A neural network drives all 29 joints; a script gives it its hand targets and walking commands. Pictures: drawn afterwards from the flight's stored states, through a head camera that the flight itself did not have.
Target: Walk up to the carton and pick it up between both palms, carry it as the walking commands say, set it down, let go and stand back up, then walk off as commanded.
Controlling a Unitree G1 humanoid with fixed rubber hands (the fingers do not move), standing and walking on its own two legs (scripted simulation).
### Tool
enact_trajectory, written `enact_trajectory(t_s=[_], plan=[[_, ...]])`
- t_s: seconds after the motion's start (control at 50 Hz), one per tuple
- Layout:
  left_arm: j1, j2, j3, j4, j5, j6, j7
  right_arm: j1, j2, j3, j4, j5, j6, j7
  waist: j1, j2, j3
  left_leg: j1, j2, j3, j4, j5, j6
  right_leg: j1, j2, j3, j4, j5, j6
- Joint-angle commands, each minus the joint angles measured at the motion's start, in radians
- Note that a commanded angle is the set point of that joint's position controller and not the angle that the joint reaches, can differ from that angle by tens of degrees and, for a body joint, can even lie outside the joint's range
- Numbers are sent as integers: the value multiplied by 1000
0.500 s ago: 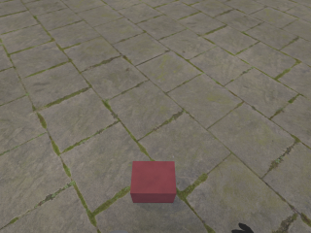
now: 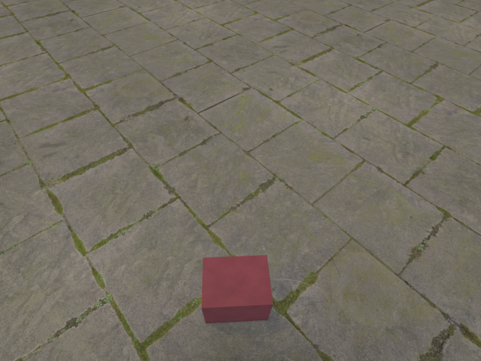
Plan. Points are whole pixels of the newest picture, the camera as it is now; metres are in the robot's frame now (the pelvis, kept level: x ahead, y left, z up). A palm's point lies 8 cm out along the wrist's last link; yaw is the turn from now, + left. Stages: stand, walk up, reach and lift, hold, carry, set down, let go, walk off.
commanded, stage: walk up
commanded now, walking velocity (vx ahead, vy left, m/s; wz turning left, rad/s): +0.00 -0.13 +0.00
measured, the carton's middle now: (236, 289) +0.46 +0.00 -0.67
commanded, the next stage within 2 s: stand in 0.92 s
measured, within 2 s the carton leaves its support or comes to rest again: neither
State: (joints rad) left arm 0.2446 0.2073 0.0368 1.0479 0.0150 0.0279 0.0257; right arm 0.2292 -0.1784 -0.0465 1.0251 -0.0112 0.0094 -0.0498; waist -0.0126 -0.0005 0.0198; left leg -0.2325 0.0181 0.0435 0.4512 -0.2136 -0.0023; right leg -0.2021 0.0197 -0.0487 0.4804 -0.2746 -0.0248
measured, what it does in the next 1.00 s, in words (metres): steps on the spot: left foot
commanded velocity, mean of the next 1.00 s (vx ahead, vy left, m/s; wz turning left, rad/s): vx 0.08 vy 0.01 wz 0.00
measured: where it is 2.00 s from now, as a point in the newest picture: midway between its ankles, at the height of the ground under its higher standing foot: outside the picture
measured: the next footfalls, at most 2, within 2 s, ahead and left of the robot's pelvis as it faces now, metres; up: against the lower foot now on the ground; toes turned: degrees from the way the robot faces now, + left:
left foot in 0.68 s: +0.10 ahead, +0.14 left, +0.00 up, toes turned -9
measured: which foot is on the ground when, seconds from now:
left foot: down 0.00-0.08, up 0.10-0.66, down 0.68-1.00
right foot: down 0.00-1.00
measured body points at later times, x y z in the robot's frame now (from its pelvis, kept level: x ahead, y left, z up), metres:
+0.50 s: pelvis +0.01 -0.03 +0.02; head +0.01 -0.06 +0.47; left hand -0.04 +0.21 -0.12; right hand +0.00 -0.27 -0.16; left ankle -0.03 +0.14 -0.67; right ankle -0.01 -0.10 -0.74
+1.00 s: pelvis +0.06 +0.03 +0.00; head +0.07 +0.04 +0.45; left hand +0.04 +0.25 -0.16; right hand +0.08 -0.19 -0.15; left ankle +0.06 +0.14 -0.74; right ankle +0.00 -0.10 -0.74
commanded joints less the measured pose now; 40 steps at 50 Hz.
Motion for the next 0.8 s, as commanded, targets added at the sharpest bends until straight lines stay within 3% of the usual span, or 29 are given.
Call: enact_trajectory(t_s=[0.0,0.02,0.04,0.06,0.08,0.1,0.14,0.2,0.26,0.28,0.3,0.32,0.34,0.36,0.38,0.42,0.46,0.52,0.58,0.62,0.64,0.66,0.68,0.7,0.72,0.78], plan=[[79,60,19,-15,3,6,-2,44,-190,-53,-25,-13,5,-14,1,127,-18,-19,351,-328,-132,161,166,-86,-35,34,167,-101,28],[103,44,11,-13,2,3,0,3,-175,-51,-28,-12,5,-11,25,148,-18,-76,330,-284,-133,117,146,-26,-49,56,120,-102,21],[125,31,1,-8,2,-6,3,-31,-138,-39,-24,-5,7,-4,49,140,0,-120,252,-211,-119,11,79,43,-75,71,-24,-35,17],[113,49,-5,-9,9,-23,7,-17,-60,-13,-9,6,11,8,44,33,44,-152,115,-114,-53,-90,25,55,-146,157,-203,-25,4],[98,111,-2,-10,16,-42,7,-6,-17,3,0,9,23,10,43,-128,72,-129,12,-40,50,-126,-18,-32,-284,369,-347,-40,-12],[78,107,-8,-15,10,-49,6,24,-33,2,14,9,33,11,26,-121,84,-112,36,-85,122,-213,-21,-35,-324,411,-382,26,-27],[33,79,-21,-10,-4,-55,12,74,-47,-2,53,7,33,19,-13,-86,72,-103,43,-131,163,-162,-4,33,-274,320,-328,185,-15],[69,71,-23,12,-13,-61,20,103,-54,-2,88,11,28,18,1,-92,18,-108,21,-137,191,-133,-1,145,-244,234,-280,427,-3],[104,64,-22,27,-14,-60,25,111,-50,-4,108,11,35,11,14,-93,7,-93,14,-134,202,-126,-5,164,-247,211,-272,468,-8],[110,60,-22,29,-13,-58,26,112,-47,-4,113,11,38,9,18,-95,10,-90,12,-132,205,-128,-6,159,-248,211,-275,446,-15],[126,88,5,26,0,-59,28,103,-83,-19,99,7,33,10,16,-86,13,-115,5,-94,242,-205,-29,158,-271,216,-282,322,-33],[259,178,37,45,3,-51,22,106,-101,-27,87,-19,44,29,71,-19,-29,-250,7,-95,442,-175,-40,242,-381,436,-365,-235,-37],[216,171,38,25,3,-46,20,99,-92,-29,77,-29,38,41,58,-66,40,-339,40,-102,476,-162,-45,210,-397,457,-402,-424,-44],[188,133,32,11,6,-51,14,65,-81,-26,65,-29,22,47,61,-138,90,-361,51,-76,463,-143,-40,159,-363,398,-418,-421,-62],[202,105,28,16,11,-61,11,34,-74,-26,54,-29,9,50,73,-136,109,-365,55,-61,455,-123,-41,144,-341,360,-411,-359,-67],[251,81,22,39,13,-74,8,40,-61,-24,55,-27,1,51,83,-71,106,-342,49,-52,450,-91,-46,142,-324,326,-391,-248,-59],[244,71,13,46,11,-81,6,46,-33,-12,51,-23,-7,55,75,-144,106,-308,44,-26,393,-84,-46,121,-290,263,-381,-194,-71],[239,61,4,48,14,-78,3,1,-33,-1,23,-11,-12,57,64,-195,117,-210,25,11,270,-107,-51,45,-236,190,-377,-117,-96],[235,76,2,41,9,-69,1,-8,-30,10,7,-2,-22,54,48,-193,105,-56,5,56,110,-116,-37,-13,-203,128,-315,-6,-106],[232,55,-1,61,-6,-73,-2,80,-17,18,52,0,-30,40,8,-113,71,72,-4,81,-71,56,-21,-30,-198,117,-207,155,-94],[231,28,-11,76,-11,-76,3,109,-39,20,67,-1,-34,24,-6,-75,63,145,48,41,-160,148,-20,-8,-165,87,-121,421,-59],[265,11,-14,79,-17,-78,8,150,-89,8,69,-6,-40,11,-1,-33,7,224,127,-20,-108,379,-9,-23,-142,87,-74,435,-11],[293,-24,-20,75,-17,-77,9,177,-126,1,76,-6,-46,11,12,60,-26,278,235,-110,-51,719,20,-77,-85,74,-48,171,21],[304,-23,-18,75,-28,-59,17,133,-130,-10,66,11,-41,16,2,162,-33,256,264,-135,-57,745,72,-59,-67,17,-41,-37,30],[297,-9,-18,74,-25,-45,18,87,-111,-8,55,10,-35,17,14,186,-34,226,259,-144,-80,675,98,-27,-65,2,-6,-60,36],[251,-10,-19,71,-12,-24,15,39,-78,-1,45,6,-19,4,30,158,14,148,217,-126,-125,486,98,2,-65,-15,-31,9,35]])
